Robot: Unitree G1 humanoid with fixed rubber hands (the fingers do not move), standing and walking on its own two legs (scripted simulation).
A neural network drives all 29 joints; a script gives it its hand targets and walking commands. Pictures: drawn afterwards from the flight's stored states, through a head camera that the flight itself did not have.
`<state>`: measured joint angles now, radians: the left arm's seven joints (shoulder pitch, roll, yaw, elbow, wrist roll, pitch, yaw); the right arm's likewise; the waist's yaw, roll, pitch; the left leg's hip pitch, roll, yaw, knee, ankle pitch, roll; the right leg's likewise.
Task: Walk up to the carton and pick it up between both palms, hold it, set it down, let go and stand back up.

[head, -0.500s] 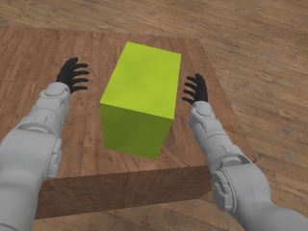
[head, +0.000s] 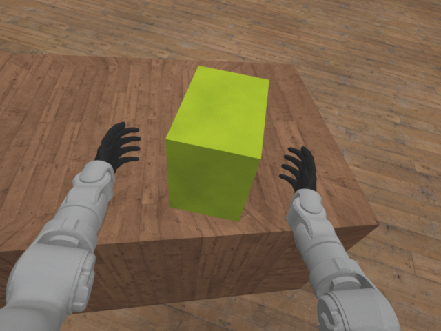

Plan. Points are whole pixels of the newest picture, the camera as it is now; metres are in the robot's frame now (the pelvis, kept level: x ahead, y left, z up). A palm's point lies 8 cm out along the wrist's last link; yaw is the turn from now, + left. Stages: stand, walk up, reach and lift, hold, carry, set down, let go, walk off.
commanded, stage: set down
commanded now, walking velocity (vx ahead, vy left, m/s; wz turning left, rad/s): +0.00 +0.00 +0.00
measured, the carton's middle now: (218, 144) +0.53 -0.03 -0.01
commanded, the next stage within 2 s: none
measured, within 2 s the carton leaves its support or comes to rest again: neither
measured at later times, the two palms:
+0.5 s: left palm (95, 200) +0.36 +0.22 +0.01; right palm (288, 218) +0.32 -0.15 +0.01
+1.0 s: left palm (79, 247) +0.28 +0.24 -0.02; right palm (297, 253) +0.26 -0.16 -0.01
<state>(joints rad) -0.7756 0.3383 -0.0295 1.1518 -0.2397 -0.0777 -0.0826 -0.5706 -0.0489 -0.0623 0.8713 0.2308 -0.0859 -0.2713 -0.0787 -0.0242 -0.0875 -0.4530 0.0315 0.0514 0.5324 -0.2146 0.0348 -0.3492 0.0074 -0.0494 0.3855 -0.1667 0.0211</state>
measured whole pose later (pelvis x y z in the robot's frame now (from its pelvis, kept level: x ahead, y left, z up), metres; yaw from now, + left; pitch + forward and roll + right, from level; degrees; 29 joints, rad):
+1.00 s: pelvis +0.02 -0.01 +0.00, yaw +1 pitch -2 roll -3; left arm -0.10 0.34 0.02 0.58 -0.19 -0.15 -0.17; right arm 0.02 0.05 0.03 0.59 0.15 -0.37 -0.30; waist 0.02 -0.03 0.08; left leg -0.24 0.04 0.04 0.55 -0.28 0.02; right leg -0.13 0.02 -0.06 0.40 -0.24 0.01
